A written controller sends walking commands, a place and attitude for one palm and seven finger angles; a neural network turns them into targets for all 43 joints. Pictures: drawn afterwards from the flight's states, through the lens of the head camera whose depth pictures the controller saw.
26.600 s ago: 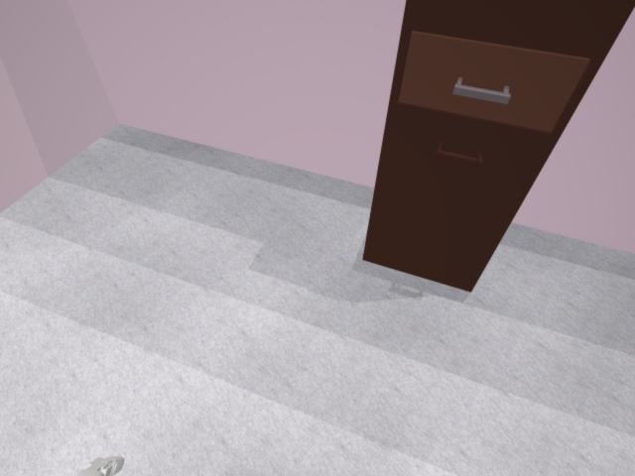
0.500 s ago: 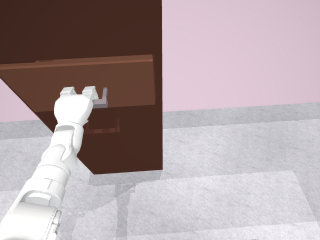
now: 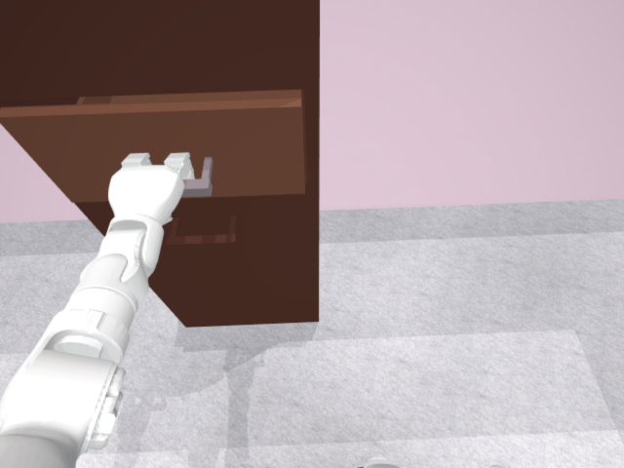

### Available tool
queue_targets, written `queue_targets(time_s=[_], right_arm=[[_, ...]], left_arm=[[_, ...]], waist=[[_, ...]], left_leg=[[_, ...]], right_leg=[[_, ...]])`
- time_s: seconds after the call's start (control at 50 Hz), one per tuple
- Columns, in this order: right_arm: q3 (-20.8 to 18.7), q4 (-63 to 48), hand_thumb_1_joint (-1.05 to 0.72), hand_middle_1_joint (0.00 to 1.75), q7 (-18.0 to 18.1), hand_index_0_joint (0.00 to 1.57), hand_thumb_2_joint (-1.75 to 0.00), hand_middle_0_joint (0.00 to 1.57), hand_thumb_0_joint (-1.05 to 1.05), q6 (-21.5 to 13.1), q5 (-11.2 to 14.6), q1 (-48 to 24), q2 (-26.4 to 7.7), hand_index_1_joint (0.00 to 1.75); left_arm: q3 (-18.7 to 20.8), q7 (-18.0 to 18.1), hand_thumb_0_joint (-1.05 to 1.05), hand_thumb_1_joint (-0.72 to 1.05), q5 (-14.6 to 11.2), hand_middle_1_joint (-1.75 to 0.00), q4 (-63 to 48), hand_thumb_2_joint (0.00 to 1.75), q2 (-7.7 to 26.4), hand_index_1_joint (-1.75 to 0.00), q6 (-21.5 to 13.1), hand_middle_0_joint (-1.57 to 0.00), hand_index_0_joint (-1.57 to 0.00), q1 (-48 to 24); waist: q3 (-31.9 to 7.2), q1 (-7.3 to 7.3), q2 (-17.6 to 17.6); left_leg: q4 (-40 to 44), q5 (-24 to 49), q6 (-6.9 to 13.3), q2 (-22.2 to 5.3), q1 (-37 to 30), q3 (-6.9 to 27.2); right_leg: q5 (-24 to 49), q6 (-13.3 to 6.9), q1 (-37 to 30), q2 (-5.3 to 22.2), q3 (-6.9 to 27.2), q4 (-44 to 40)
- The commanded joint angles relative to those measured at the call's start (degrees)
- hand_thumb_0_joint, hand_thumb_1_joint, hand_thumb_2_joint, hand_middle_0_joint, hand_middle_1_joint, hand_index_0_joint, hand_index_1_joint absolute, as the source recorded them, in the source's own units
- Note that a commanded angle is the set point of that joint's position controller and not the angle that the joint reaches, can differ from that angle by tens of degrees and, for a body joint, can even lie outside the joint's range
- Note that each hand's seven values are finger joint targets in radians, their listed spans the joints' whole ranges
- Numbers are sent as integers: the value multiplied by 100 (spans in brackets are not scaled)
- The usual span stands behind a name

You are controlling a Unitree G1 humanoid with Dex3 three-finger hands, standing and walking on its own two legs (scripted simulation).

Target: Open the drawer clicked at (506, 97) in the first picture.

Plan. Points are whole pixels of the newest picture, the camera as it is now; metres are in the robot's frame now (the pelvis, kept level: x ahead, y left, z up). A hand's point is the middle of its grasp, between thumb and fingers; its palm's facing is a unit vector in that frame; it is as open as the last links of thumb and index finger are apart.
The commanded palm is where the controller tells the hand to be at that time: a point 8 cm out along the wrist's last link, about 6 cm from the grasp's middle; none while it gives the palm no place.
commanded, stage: pull the drawer open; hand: left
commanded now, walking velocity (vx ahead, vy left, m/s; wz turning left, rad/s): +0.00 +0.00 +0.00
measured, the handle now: (167, 177) +0.49 +0.21 +0.05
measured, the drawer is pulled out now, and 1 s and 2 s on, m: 0.03 0.05 0.14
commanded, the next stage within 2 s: none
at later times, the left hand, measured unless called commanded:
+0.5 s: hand (162, 213) +0.45 +0.22 +0.03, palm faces -0.03 +0.01 -1.00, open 5.1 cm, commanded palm +0.42 +0.23 +0.07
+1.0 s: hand (159, 225) +0.43 +0.22 +0.02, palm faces +0.02 +0.01 -1.00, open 5.1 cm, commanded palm +0.42 +0.22 +0.07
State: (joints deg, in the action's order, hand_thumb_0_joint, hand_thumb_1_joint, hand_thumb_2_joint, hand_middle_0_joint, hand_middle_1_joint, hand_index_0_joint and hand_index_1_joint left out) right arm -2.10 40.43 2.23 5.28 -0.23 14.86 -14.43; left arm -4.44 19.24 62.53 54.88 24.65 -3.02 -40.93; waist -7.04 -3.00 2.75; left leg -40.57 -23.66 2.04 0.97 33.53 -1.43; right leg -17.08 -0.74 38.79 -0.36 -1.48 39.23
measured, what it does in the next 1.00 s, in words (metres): stands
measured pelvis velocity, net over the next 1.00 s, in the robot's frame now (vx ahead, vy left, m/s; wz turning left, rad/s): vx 0.00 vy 0.01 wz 0.01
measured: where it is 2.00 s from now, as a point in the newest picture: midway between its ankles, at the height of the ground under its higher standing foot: outside the picture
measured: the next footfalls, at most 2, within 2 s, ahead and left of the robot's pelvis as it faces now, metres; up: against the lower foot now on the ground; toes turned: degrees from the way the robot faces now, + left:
none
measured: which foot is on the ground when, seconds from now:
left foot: down 0.00-1.00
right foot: down 0.00-1.00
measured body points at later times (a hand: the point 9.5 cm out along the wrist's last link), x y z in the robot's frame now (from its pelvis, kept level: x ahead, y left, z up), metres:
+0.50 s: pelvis -0.04 +0.00 -0.01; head +0.06 -0.02 +0.43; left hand +0.45 +0.22 +0.08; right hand -0.06 -0.28 -0.14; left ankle -0.05 +0.10 -0.71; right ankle +0.01 -0.11 -0.71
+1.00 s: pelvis +0.00 +0.01 +0.00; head +0.08 +0.00 +0.45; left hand +0.43 +0.22 +0.08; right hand +0.11 -0.25 -0.13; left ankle -0.05 +0.10 -0.71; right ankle +0.01 -0.11 -0.71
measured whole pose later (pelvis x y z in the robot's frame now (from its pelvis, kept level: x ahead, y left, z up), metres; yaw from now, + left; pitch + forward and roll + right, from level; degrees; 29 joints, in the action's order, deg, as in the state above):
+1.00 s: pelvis +0.00 +0.01 +0.00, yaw +0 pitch +15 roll -1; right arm -2.5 40.0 1.4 3.8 0.5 12.6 -14.5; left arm -8.1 21.9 63.2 48.4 20.9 0.8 -36.3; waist -7.1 -1.2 2.5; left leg -40.0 -23.6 2.8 1.7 31.8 -1.4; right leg -16.9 0.2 36.6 0.3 -1.4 38.1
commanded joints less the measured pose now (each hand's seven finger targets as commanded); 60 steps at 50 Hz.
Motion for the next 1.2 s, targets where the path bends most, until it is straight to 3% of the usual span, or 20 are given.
queue_targets(time_s=[0.0, 0.08, 0.14, 0.4, 0.42, 0.48, 0.54, 0.64, 0.74, 0.78, 0.8, 0.84, 0.86, 0.88, 0.92, 0.98, 1.02, 1.06, 1.14, 1.18], right_arm=[[-276, -362, -90, 30, 83, 20, -90, 20, 0, -151, -21, 787, -919, 30], [-297, -344, -90, 30, 76, 20, -90, 20, 0, -233, -21, 903, -943, 30], [-323, -303, -90, 30, 57, 20, -90, 20, 0, -321, -25, 1014, -944, 30], [-309, -168, -90, 30, 49, 20, -90, 20, 0, -483, -15, 1199, -1078, 30], [-309, -190, -90, 30, 43, 20, -90, 20, 0, -498, -13, 1199, -1059, 30], [-334, -253, -90, 30, 19, 20, -90, 20, 0, -486, -24, 1128, -1054, 30], [-336, -355, -90, 30, 7, 20, -90, 20, 0, -478, 18, 1033, -996, 30], [-366, -540, -90, 30, -42, 20, -90, 20, 0, -420, 62, 752, -931, 30], [-398, -726, -90, 30, -126, 20, -90, 20, 0, -384, 126, 440, -900, 30], [-412, -774, -90, 30, -167, 20, -90, 20, 0, -350, 135, 364, -912, 30], [-393, -790, -90, 30, -168, 20, -90, 20, 0, -339, 135, 291, -882, 30], [-351, -512, -90, 30, -92, 20, -90, 20, 0, -290, 115, 362, -940, 30], [-347, -390, -90, 30, -54, 20, -90, 20, 0, -288, 92, 483, -949, 30], [-352, -351, -90, 30, -12, 20, -90, 20, 0, -272, 58, 470, -943, 30], [-343, -345, -90, 30, -12, 20, -90, 20, 0, -266, 32, 551, -850, 30], [-359, -291, -90, 30, -1, 20, -90, 20, 0, -212, -19, 627, -826, 30], [-341, -294, -90, 30, -3, 20, -90, 20, 0, -179, -34, 641, -812, 30], [-332, -341, -90, 30, 7, 20, -90, 20, 0, -170, -47, 668, -829, 30], [-322, -396, -90, 30, 11, 20, -90, 20, 0, -178, -65, 749, -805, 30], [-319, -453, -90, 30, -1, 20, -90, 20, 0, -160, -83, 732, -839, 30]], left_arm=[[777, 110, 0, 90, -76, -135, -308, 90, 1972, -135, 70, -40, -40, -2426], [863, 171, 0, 90, -42, -135, -296, 90, 2124, -135, -95, -40, -40, -2770], [682, 257, 0, 90, -12, -135, -191, 90, 1913, -135, -170, -40, -40, -2923], [820, 369, 0, 90, 13, -135, 139, 90, 2359, -135, -171, -40, -40, -3374], [679, 368, 0, 90, -8, -135, 176, 90, 2144, -135, -153, -40, -40, -3382], [839, 320, 0, 90, -76, -135, 70, 90, 2077, -135, -196, -40, -40, -2732], [665, 272, 0, 90, -110, -135, -183, 90, 1752, -135, -210, -40, -40, -2353], [748, 252, 0, 90, -163, -135, -691, 90, 1478, -135, -154, -40, -40, -957], [576, 294, 0, 90, -259, -135, -1770, 90, 1022, -135, 118, -40, -40, 72], [699, 304, 0, 90, -294, -135, -2291, 90, 1101, -135, 280, -40, -40, 314], [500, 290, 0, 90, -273, -135, -2336, 90, 851, -135, 401, -40, -40, 568], [309, 368, 0, 90, -108, -135, -1942, 90, 1002, -135, 570, -40, -40, -1134], [427, 418, 0, 90, -35, -135, -1698, 90, 1268, -135, 595, -40, -40, -1903], [590, 444, 0, 90, 26, -135, -1661, 90, 1495, -135, 617, -40, -40, -2030], [205, 390, 0, 90, 98, -135, -1398, 90, 1040, -135, 699, -40, -40, -2159], [152, 249, 0, 90, -28, -135, -1116, 90, 896, -135, 622, -40, -40, -2487], [64, 193, 0, 90, -48, -135, -856, 90, 791, -135, 544, -40, -40, -2460], [265, 171, 0, 90, -56, -135, -842, 90, 1033, -135, 400, -40, -40, -2579], [201, 144, 0, 90, 20, -135, -592, 90, 995, -135, 196, -40, -40, -2654], [545, 141, 0, 90, 2, -135, -528, 90, 1337, -135, 139, -40, -40, -2184]], waist=[[-1983, -136, -403], [-2125, -205, -319], [-2139, -298, -166], [-2236, -373, -27], [-2193, -410, -37], [-2469, -178, -103], [-2320, -78, -128], [-2263, 269, -204], [-2068, 310, -248], [-2185, 339, -267], [-1985, 333, -227], [-1467, -92, -237], [-1410, -193, -205], [-1570, -104, -128], [-1978, -86, 299], [-2210, -190, 113], [-2003, -215, -83], [-2118, -176, -263], [-2047, -245, -313], [-2264, -44, -316]], left_leg=[[266, 1949, 10, 169, -7, -2], [204, 1659, 29, 162, 112, 31], [176, 1443, 33, 151, 81, 41], [176, 909, 52, 121, 408, 83], [179, 846, 53, 122, 387, 83], [209, 1176, 43, 105, 158, 72], [302, 1264, 27, 65, 44, 63], [411, 1939, 9, 29, -268, 19], [452, 2993, -18, -65, -763, 80], [432, 3478, -59, -90, -963, 141], [446, 3642, -69, -100, -1028, 129], [430, 3182, -109, -104, -1041, 190], [435, 2902, -121, -79, -994, 193], [433, 2994, -120, -50, -1062, 182], [346, 3444, -211, -33, -1387, 193], [165, 3990, -248, -43, -1571, 251], [164, 3715, -207, -4, -1325, 227], [166, 3455, -149, 34, -1090, 211], [117, 2887, -77, 86, -730, 163], [147, 2747, -38, 129, -531, 105]], right_leg=[[1889, -74, -1863, -100, 210, -213], [1568, -78, -1725, -109, 259, -195], [1268, -81, -1439, -133, 234, -206], [725, -75, -1262, -109, 314, -209], [641, -75, -1201, -118, 310, -244], [919, -111, -1411, -147, 272, -203], [961, -114, -1437, -151, 228, -223], [1448, -158, -1727, -191, 155, -211], [1965, -145, -1802, -209, 90, -273], [2192, -140, -1925, -208, 84, -263], [2262, -128, -1878, -203, 45, -272], [1882, -102, -1301, -216, -34, -331], [1732, -112, -1157, -209, -49, -323], [1735, -144, -1239, -206, -31, -322], [1851, -162, -1179, -187, -62, -236], [2131, -140, -1172, -193, -61, -176], [2138, -128, -1184, -186, -69, -185], [2202, -126, -1375, -172, -22, -150], [2072, -126, -1333, -171, 13, -125], [2190, -146, -1705, -157, 98, -114]])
